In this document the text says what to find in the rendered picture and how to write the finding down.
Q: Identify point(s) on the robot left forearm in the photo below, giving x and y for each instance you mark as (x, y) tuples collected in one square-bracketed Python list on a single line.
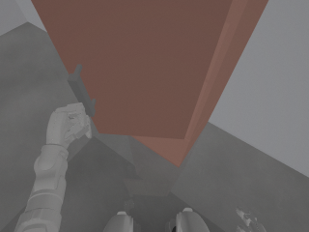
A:
[(42, 213)]

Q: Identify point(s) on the right robot thigh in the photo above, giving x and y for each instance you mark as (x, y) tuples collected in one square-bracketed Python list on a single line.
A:
[(188, 221)]

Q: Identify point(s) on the cupboard door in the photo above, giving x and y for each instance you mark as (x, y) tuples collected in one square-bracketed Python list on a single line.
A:
[(144, 61)]

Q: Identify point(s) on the handle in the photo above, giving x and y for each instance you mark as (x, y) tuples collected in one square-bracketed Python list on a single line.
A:
[(78, 88)]

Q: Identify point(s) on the left robot shin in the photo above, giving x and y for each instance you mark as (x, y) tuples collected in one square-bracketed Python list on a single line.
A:
[(121, 213)]

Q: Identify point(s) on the robot right hand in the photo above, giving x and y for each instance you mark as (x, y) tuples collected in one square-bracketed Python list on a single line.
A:
[(250, 220)]

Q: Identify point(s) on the robot left hand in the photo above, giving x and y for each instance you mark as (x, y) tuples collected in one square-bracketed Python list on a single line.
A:
[(62, 130)]

